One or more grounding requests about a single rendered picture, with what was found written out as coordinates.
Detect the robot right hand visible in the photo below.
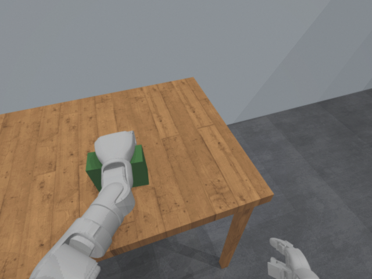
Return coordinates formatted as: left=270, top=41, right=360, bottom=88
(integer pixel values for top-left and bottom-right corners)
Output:
left=267, top=238, right=311, bottom=279

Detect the robot left hand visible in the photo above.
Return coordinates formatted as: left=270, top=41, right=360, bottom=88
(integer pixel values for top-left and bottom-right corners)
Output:
left=94, top=131, right=137, bottom=165

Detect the left robot forearm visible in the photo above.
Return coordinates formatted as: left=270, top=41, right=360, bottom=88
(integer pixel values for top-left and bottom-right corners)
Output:
left=29, top=159, right=135, bottom=279

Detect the left robot upper arm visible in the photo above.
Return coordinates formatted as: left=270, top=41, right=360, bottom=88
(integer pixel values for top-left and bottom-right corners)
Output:
left=35, top=243, right=101, bottom=279

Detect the table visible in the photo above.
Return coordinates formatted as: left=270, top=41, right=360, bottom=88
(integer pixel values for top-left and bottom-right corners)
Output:
left=0, top=77, right=274, bottom=279

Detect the sponge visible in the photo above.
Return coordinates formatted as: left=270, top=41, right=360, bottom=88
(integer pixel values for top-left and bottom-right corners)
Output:
left=85, top=145, right=149, bottom=192

